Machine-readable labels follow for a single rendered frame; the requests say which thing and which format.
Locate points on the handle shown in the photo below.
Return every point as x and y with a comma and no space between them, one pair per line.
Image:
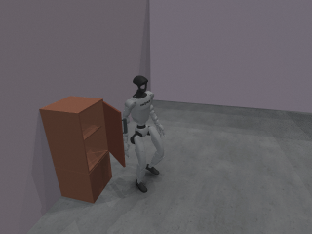
125,125

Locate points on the robot right upper arm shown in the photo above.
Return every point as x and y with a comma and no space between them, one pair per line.
129,105

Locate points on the robot right forearm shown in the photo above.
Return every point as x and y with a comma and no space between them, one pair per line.
125,135

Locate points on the robot left forearm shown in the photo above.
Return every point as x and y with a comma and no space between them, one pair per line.
154,118

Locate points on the robot left shin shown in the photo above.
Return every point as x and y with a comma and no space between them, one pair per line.
154,161

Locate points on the robot left upper arm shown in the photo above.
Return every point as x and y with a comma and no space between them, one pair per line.
151,99

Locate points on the robot right hand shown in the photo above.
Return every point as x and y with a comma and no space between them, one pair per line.
126,148

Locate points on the cupboard door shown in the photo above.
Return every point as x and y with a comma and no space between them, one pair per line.
114,132

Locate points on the robot left thigh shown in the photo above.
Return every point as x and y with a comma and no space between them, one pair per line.
157,141

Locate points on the robot left hand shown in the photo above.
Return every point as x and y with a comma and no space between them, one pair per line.
161,130

